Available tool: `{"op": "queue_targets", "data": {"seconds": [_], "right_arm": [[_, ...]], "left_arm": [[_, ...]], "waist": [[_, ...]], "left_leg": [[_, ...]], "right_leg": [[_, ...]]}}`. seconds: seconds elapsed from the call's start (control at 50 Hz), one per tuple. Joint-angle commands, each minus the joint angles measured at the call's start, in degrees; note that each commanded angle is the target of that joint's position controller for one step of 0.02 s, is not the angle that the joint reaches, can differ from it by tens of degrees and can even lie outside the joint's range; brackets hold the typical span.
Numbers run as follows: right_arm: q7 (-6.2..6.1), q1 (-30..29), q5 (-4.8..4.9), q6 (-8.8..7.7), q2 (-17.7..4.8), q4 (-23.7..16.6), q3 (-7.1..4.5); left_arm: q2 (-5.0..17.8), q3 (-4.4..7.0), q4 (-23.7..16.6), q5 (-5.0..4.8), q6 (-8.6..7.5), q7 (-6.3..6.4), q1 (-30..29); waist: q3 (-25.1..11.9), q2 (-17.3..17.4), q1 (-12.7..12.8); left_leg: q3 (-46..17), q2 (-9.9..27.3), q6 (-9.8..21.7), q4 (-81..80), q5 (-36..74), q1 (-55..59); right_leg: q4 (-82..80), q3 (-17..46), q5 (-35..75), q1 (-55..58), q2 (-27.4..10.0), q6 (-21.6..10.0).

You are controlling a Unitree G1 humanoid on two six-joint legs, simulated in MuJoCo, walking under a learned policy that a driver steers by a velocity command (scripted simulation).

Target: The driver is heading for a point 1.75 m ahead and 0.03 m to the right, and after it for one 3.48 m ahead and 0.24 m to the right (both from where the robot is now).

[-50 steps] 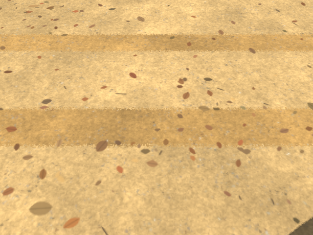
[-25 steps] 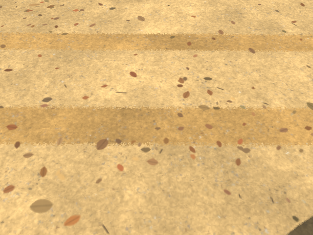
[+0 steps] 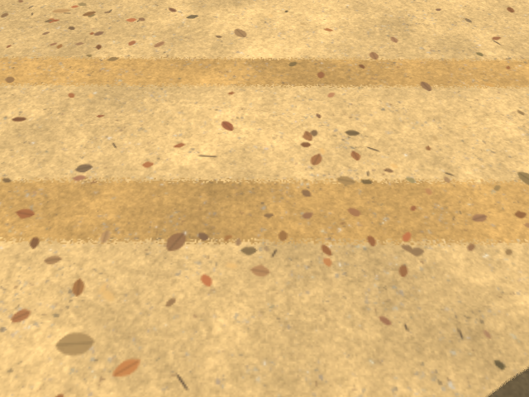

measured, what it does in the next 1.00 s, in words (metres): walks ahead: left foot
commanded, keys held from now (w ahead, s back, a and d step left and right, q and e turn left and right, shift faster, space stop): no key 0.08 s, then w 0.92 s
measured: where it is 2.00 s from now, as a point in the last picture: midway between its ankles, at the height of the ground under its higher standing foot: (281, 287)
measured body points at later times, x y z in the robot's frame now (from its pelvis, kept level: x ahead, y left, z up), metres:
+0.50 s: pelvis +0.07 -0.04 +0.00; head +0.07 -0.05 +0.45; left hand -0.03 +0.17 -0.14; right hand +0.08 -0.27 -0.16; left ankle +0.04 +0.08 -0.67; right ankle +0.01 -0.10 -0.74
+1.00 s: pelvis +0.32 +0.00 +0.00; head +0.35 +0.00 +0.44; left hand +0.35 +0.24 -0.16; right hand +0.34 -0.25 -0.15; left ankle +0.35 +0.04 -0.74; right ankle +0.27 -0.13 -0.65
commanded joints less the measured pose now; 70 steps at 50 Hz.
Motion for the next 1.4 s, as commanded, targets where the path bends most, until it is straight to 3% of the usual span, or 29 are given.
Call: {"op": "queue_targets", "data": {"seconds": [0.02, 0.08, 0.16, 0.24, 0.28, 0.34, 0.36, 0.38, 0.4, 0.42, 0.48, 0.54, 0.62, 0.7, 0.76, 0.8, 0.82, 0.84, 0.86, 0.88, 0.9, 0.96, 1.08, 1.18, 1.28, 1.32, 1.36, 1.38, 1.4], "right_arm": [[-0.04, 5.06, 0.0, -0.13, -3.76, -0.1, -0.48], [0.02, 5.25, 0.01, -0.14, -3.67, -0.09, -0.46], [0.29, 6.43, -0.1, 0.76, -6.73, -0.52, -1.86], [0.73, 11.54, -0.41, 0.96, -8.7, -0.14, -3.42], [1.03, 8.22, -0.81, 0.41, -9.38, -1.36, -3.85], [1.35, -0.21, 0.18, -0.27, -8.48, -4.38, -4.03], [1.64, -2.12, 0.02, -0.92, -5.42, -5.84, -3.26], [2.13, -3.68, -0.09, -1.54, -1.94, -8.28, -2.23], [2.63, -3.93, -2.01, -1.74, -6.07, -8.85, -3.07], [3.31, -4.04, -2.19, -2.17, -5.82, -8.92, -3.04], [4.54, -2.49, -1.53, -2.92, -5.38, -7.7, -3.28], [4.69, -4.96, -1.32, -2.25, -5.24, -8.59, -3.56], [4.57, -16.07, -1.01, -1.85, -4.56, -13.16, -3.04], [4.56, -22.58, -0.34, -2.0, -4.57, -16.09, -2.34], [3.66, -17.95, -0.37, -2.37, -6.88, -15.59, -3.14], [2.84, -2.89, -0.25, -3.32, -9.06, -10.72, -4.63], [2.36, 5.53, -1.19, -3.73, -11.6, -8.2, -5.73], [2.25, 11.85, -2.59, -3.86, -17.09, -7.72, -7.03], [3.05, 9.18, -1.17, -3.02, -17.15, -7.66, -7.24], [3.28, 1.77, -0.09, -3.01, -14.34, -8.73, -6.48], [3.58, -2.72, 0.25, -3.53, -10.12, -9.65, -5.37], [2.93, -2.04, -0.27, -5.1, -5.44, -7.71, -3.56], [2.52, 6.95, -0.09, -5.89, -8.1, -5.54, -3.1], [2.14, 12.79, -0.02, -5.93, -7.67, -4.62, -2.28], [1.36, 15.99, -0.88, -5.72, -8.59, -3.26, -2.32], [1.07, 13.96, -1.06, -5.72, -9.54, -3.43, -2.57], [1.05, 12.19, -1.11, -5.47, -10.77, -3.54, -2.94], [1.2, 10.87, -0.55, -5.38, -10.73, -4.04, -2.91], [1.42, 10.79, 0.0, -5.51, -8.49, -6.11, -2.3]], "left_arm": [[3.52, 0.4, 0.03, 0.02, -0.13, 0.04, 5.05], [3.4, 0.36, 0.09, 0.03, -0.15, 0.0, 5.37], [3.93, 0.95, -0.88, 0.54, 0.23, -0.42, 5.96], [1.09, 0.57, -5.04, 2.15, -0.93, -1.65, 1.81], [1.81, 0.94, -6.06, 1.58, -2.19, -2.29, 2.66], [0.97, 1.46, -2.19, 0.55, -3.36, -2.44, 14.98], [4.08, 2.32, -1.02, 1.1, -3.81, -1.9, 20.76], [10.42, 3.97, -0.49, 0.57, -3.76, -1.92, 25.79], [10.14, 4.07, -0.75, 0.82, -3.14, -1.79, 22.85], [8.26, 3.54, -2.71, 0.83, -3.37, -2.04, 17.37], [5.79, 2.66, -4.5, 0.39, -5.11, -1.93, 12.82], [4.84, 2.02, -2.6, 0.43, -5.86, -1.8, 17.42], [4.73, 1.21, -2.1, 0.64, -6.16, -1.6, 19.43], [6.65, 1.31, -2.05, 0.8, -6.48, -1.24, 19.2], [8.63, 1.81, -2.2, 0.75, -6.81, -1.14, 16.59], [10.16, 2.37, -2.47, 0.45, -6.45, -1.14, 14.48], [9.63, 2.26, -3.11, 0.21, -6.35, -1.42, 14.0], [4.09, 1.29, -4.83, -0.56, -6.15, -1.94, 17.09], [5.23, 2.28, -4.83, -0.96, -5.85, -2.49, 18.89], [7.47, 2.87, -6.79, 0.06, -5.58, -2.5, 12.66], [7.69, 3.06, -8.16, 0.57, -5.79, -2.85, 7.66], [4.12, 3.07, -7.98, 1.78, -4.17, -3.46, 8.04], [5.68, 3.67, -12.68, 1.5, -2.27, -4.36, -4.51], [4.73, 2.97, -16.42, 0.59, -2.52, -4.67, -16.38], [5.54, 2.89, -18.69, 0.48, -3.19, -4.47, -22.29], [6.38, 3.33, -18.31, 0.56, -3.7, -4.06, -19.44], [8.24, 4.55, -14.67, 0.62, -4.37, -3.17, -7.89], [9.87, 5.45, -11.73, 1.37, -4.9, -2.65, 1.39], [15.19, 6.92, -10.08, 2.81, -5.12, -2.12, 11.1]], "waist": [[3.45, 0.29, -0.04], [3.55, 0.28, -0.05], [4.89, 3.52, -0.43], [9.69, 9.4, -2.96], [8.37, 7.76, -0.83], [7.5, 3.71, 5.89], [5.93, -5.04, 7.98], [4.96, -16.46, 8.98], [8.82, -11.3, 6.12], [10.94, -6.26, 3.23], [7.89, -2.59, 0.24], [5.1, -3.76, 0.55], [6.38, -5.02, 2.15], [6.79, -6.78, 2.75], [3.56, -7.01, -0.72], [-4.38, -5.74, -7.13], [-8.8, -4.38, -10.13], [-15.99, 5.69, -8.99], [-18.17, 9.7, -6.58], [-8.06, 5.12, -3.61], [-2.23, 1.65, -2.73], [1.13, 0.48, 2.16], [3.7, 2.7, 0.9], [4.14, 3.98, -2.21], [4.46, 4.66, -3.29], [2.84, 5.14, -0.97], [-3.11, 5.25, 3.86], [-7.57, 4.32, 7.9], [-14.95, -1.8, 10.44]], "left_leg": [[-4.84, 5.71, 1.26, -4.61, 8.37, -3.01], [-4.93, 5.68, 1.27, -4.79, 7.28, -3.49], [-7.67, 4.68, 4.16, -6.7, -22.25, -6.6], [-24.3, 16.51, 11.37, -15.73, -35.71, -7.93], [-22.88, 16.77, 11.6, -15.48, -29.74, -10.16], [-11.5, 8.94, 7.82, -4.93, -24.27, -23.16], [-5.01, 3.98, 5.63, 9.28, -19.62, -29.46], [3.81, -1.79, 3.57, 25.07, -15.54, -37.2], [0.97, 1.74, 4.33, 33.85, -13.73, -38.01], [-0.44, 3.63, 4.47, 36.94, -8.83, -37.49], [0.37, 5.13, 2.97, 36.25, 1.28, -33.9], [2.67, 4.32, 2.4, 35.98, 4.77, -36.14], [5.47, 3.34, 1.32, 27.65, 7.13, -37.3], [7.89, 1.31, 2.8, 15.05, 8.81, -29.58], [8.69, -1.47, 6.08, 10.86, 6.42, -18.96], [8.23, -3.5, 8.26, 5.55, 8.32, -2.95], [2.8, 1.8, 9.68, 4.39, 5.2, 9.98], [-20.42, 19.0, 14.23, 2.04, -4.3, 22.99], [-42.5, 24.97, 19.68, -9.04, -10.43, 24.02], [-35.08, 22.84, 17.35, -11.77, -17.41, 15.35], [-27.79, 20.71, 15.65, -14.04, -13.53, 6.49], [-14.01, 14.5, 11.55, -16.14, 3.57, -5.18], [-5.63, 11.28, 9.63, -17.46, 18.53, -1.53], [-2.47, 10.17, 7.63, -16.13, 28.83, 3.89], [-2.14, 12.88, 8.7, -12.38, 37.91, 13.93], [-1.04, 13.55, 8.51, -7.36, 49.75, 15.43], [-0.06, 12.83, 7.67, 5.78, 58.85, 15.15], [1.15, 11.22, 6.86, 16.87, 51.04, 8.3], [3.51, 7.52, 6.05, 35.15, 27.44, -3.84]], "right_leg": [[-3.6, 3.35, 8.06, -2.5, -4.22, -1.86], [-3.66, 3.4, 7.37, -2.9, -4.2, -1.85], [1.39, 0.29, -15.68, -7.77, 0.53, -3.48], [17.65, -4.25, -11.76, -17.78, 0.96, -3.89], [16.8, -3.65, -12.16, -14.78, -0.29, -4.55], [0.19, -4.64, -7.36, 6.97, 2.69, -5.68], [-8.18, 8.42, -14.77, 13.98, -6.23, -6.37], [-18.84, 30.23, -30.42, 15.49, -18.58, -9.71], [-20.18, 35.1, -35.56, 8.11, -21.64, -12.28], [-20.39, 31.34, -31.85, 3.8, -19.96, -12.41], [-20.3, 16.64, -8.67, 5.01, -13.37, -10.1], [-17.3, 9.29, 9.15, 9.69, -10.98, -9.38], [-15.87, 5.23, 24.87, 9.06, -10.24, -10.03], [-14.63, 2.63, 33.52, 8.27, -10.22, -10.19], [-6.93, 0.62, 52.16, 10.26, -11.3, -9.56], [10.32, -0.99, 56.96, 9.72, -10.2, -8.32], [22.88, -1.63, 43.66, 0.71, -8.3, -7.86], [44.34, -4.31, 8.18, -14.02, -1.48, -6.62], [57.38, 1.04, -12.83, -25.49, 4.85, -6.44], [57.52, 2.88, -7.29, -30.19, 0.04, -7.24], [54.2, 2.29, -2.49, -29.37, -1.94, -7.27], [45.65, 2.2, 0.09, -21.0, -5.07, -5.85], [34.63, -1.96, 8.97, -30.61, -5.85, -3.5], [19.09, -5.15, 16.03, -30.49, -3.42, -2.85], [10.81, -6.3, 12.54, -30.1, -1.08, -5.07], [8.44, -7.01, 7.74, -24.28, 1.01, -7.03], [4.8, -7.7, 5.52, -11.19, 4.28, -9.33], [1.8, -5.39, 8.49, 1.81, 2.01, -10.92], [1.72, 10.02, 4.74, 15.87, -12.07, -14.04]]}}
